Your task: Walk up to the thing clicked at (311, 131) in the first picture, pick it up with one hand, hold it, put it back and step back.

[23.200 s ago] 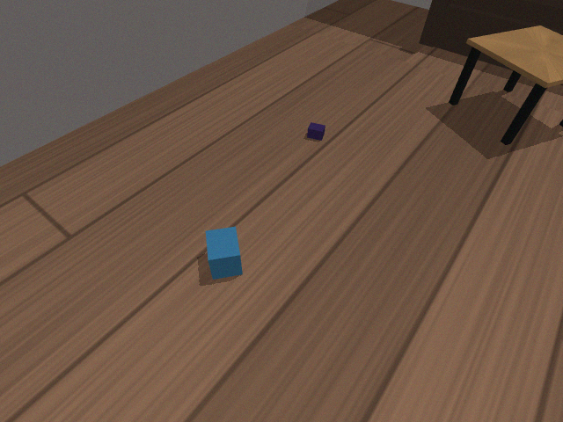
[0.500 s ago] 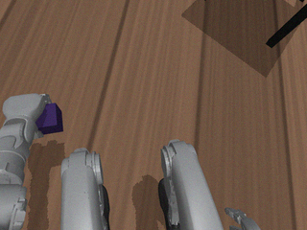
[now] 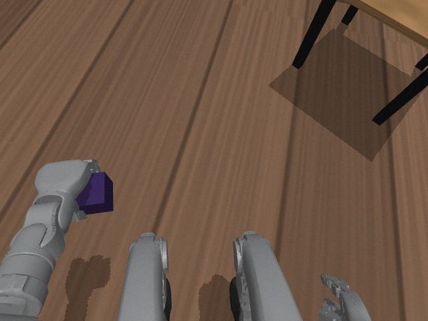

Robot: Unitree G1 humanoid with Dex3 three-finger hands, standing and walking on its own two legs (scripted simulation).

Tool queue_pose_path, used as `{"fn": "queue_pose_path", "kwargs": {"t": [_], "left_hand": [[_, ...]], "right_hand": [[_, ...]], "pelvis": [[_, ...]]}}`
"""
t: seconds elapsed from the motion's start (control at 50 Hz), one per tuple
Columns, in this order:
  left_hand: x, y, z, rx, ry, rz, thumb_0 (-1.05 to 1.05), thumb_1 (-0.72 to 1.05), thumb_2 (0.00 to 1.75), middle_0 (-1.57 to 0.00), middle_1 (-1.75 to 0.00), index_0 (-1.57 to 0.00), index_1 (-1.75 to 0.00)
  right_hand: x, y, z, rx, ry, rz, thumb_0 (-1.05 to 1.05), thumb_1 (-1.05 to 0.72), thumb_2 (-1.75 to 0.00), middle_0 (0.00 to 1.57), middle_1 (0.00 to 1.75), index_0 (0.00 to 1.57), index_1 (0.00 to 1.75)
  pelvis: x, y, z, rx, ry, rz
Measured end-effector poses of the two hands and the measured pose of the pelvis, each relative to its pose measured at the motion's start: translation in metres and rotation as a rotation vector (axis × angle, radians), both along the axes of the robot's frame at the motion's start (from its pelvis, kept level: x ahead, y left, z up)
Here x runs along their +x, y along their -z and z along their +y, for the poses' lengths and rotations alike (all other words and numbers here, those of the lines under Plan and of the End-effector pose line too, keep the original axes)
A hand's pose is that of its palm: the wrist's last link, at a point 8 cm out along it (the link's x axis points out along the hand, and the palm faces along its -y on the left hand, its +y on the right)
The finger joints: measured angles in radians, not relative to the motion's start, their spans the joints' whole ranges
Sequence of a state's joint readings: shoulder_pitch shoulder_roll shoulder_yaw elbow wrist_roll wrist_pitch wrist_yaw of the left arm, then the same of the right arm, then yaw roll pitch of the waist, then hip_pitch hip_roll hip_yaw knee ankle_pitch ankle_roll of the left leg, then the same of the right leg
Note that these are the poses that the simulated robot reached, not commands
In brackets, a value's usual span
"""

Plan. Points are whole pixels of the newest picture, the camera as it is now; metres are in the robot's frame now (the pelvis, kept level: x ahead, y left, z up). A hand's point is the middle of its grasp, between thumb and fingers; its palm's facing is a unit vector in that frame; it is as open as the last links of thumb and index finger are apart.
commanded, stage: lift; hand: left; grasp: from above
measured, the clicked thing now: (87, 194) +0.38 +0.25 -0.12
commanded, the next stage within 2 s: hold in 0.86 s
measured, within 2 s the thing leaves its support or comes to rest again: neither
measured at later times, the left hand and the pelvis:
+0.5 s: hand (36, 173) +0.35 +0.25 +0.08, palm faces -0.46 -0.08 -0.88, open 9.8 cm; pelvis +0.04 +0.00 +0.16, yaw +2 degrees
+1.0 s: hand (16, 128) +0.37 +0.24 +0.15, palm faces -0.45 -0.08 -0.89, open 9.8 cm; pelvis +0.07 +0.00 +0.23, yaw +2 degrees
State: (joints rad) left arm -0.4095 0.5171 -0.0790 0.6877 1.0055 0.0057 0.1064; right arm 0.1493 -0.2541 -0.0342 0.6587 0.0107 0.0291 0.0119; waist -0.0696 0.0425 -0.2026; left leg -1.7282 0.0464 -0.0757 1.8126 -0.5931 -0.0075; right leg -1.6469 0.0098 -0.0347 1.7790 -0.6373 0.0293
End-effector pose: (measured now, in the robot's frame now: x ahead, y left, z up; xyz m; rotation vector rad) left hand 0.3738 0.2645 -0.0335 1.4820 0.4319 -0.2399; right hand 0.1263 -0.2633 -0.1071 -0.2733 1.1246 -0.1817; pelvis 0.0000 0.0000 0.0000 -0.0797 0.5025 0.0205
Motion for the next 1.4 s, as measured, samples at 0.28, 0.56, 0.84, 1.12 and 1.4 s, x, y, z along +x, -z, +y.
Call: {"fn": "queue_pose_path", "kwargs": {"t": [0.28, 0.56, 0.84, 1.12, 1.4], "left_hand": [[-0.017, -0.122, -0.009, -0.003, -0.013, 0.001, 0.00, -0.06, 0.66, -0.68, -0.68, -0.70, -0.64], [-0.017, -0.181, -0.019, -0.006, 0.009, 0.047, 0.00, -0.04, 0.65, -0.67, -0.68, -0.69, -0.64], [0.003, -0.231, -0.020, 0.008, -0.016, 0.022, 0.00, -0.05, 0.65, -0.67, -0.68, -0.70, -0.64], [0.010, -0.256, -0.024, 0.013, 0.022, 0.026, 0.00, -0.05, 0.65, -0.68, -0.67, -0.70, -0.64], [0.013, -0.278, -0.027, 0.006, 0.037, 0.035, -0.01, -0.05, 0.65, -0.68, -0.67, -0.70, -0.63]], "right_hand": [[0.011, -0.107, 0.007, 0.011, 0.042, -0.072, 0.00, -0.91, -0.91, 0.20, 0.30, 0.20, 0.30], [0.009, -0.173, 0.006, 0.007, 0.068, -0.067, 0.01, -0.91, -0.91, 0.20, 0.30, 0.20, 0.30], [0.027, -0.211, 0.007, 0.035, 0.069, -0.083, 0.01, -0.91, -0.90, 0.20, 0.30, 0.20, 0.30], [0.052, -0.231, 0.005, 0.038, 0.065, -0.110, 0.01, -0.91, -0.90, 0.20, 0.30, 0.20, 0.30], [0.064, -0.243, 0.005, 0.052, 0.070, -0.144, 0.01, -0.90, -0.90, 0.20, 0.30, 0.20, 0.30]], "pelvis": [[0.019, -0.106, 0.000, 0.030, -0.011, -0.144], [0.043, -0.174, 0.004, 0.049, -0.008, -0.244], [0.063, -0.214, 0.004, 0.066, -0.004, -0.317], [0.078, -0.232, 0.003, 0.075, -0.002, -0.361], [0.083, -0.241, 0.003, 0.079, 0.005, -0.400]]}}
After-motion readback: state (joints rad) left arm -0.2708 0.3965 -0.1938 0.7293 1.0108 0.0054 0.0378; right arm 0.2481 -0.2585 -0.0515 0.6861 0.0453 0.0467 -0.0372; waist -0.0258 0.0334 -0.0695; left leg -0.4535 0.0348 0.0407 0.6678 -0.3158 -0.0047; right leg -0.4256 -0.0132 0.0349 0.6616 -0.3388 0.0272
